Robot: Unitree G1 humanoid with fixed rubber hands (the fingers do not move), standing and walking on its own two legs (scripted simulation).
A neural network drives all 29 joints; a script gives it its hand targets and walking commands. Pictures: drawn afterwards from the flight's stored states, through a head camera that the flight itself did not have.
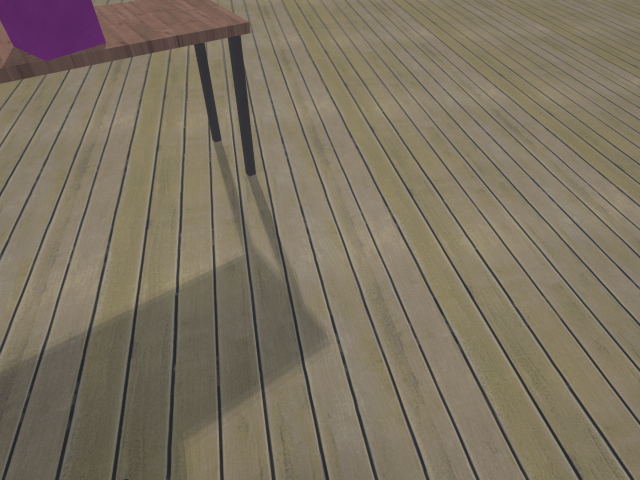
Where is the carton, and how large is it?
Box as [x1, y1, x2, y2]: [0, 0, 105, 60]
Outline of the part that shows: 0,0 0,20 13,45 45,60 105,42 90,0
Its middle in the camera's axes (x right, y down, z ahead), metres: -0.89 -0.75 +1.23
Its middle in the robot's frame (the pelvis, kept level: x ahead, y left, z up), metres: +1.42 +0.94 +0.09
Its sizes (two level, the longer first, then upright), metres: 0.210 0.200 0.250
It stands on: a table, 0.75 m high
